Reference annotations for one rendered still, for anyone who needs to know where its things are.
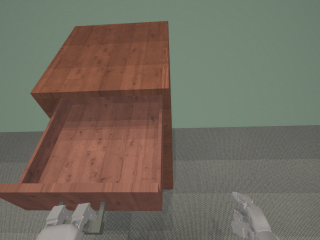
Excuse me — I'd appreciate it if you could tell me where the drawer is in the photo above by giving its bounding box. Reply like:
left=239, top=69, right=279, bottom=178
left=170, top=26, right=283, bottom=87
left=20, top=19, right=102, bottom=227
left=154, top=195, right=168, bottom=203
left=0, top=95, right=164, bottom=211

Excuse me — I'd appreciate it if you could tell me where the handle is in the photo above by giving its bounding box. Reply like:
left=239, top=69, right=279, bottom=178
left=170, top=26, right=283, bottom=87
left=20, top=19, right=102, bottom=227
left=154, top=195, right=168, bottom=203
left=59, top=202, right=106, bottom=235

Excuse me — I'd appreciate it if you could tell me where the cabinet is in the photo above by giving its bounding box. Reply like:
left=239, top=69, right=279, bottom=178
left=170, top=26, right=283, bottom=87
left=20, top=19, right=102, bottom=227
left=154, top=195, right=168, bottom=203
left=30, top=21, right=173, bottom=190

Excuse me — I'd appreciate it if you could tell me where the robot right hand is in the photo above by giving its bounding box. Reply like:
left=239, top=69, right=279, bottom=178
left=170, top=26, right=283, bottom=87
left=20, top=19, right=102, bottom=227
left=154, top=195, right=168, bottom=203
left=231, top=191, right=272, bottom=240

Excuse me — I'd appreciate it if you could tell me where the robot left hand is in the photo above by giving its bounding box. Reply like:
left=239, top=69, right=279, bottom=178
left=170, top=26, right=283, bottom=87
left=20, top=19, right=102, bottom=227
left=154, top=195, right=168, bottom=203
left=36, top=202, right=98, bottom=240

